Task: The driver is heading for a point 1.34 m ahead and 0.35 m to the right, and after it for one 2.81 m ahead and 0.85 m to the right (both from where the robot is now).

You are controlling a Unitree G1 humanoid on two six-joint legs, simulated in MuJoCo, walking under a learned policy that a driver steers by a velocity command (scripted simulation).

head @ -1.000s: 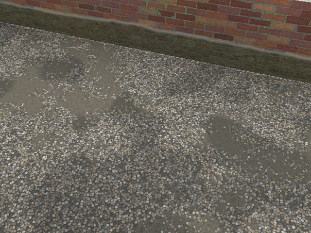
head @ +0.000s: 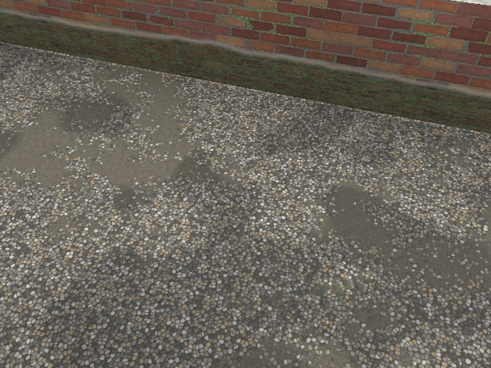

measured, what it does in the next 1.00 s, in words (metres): stands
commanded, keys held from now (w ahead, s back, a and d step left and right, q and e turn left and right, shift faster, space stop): w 0.34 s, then no key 0.66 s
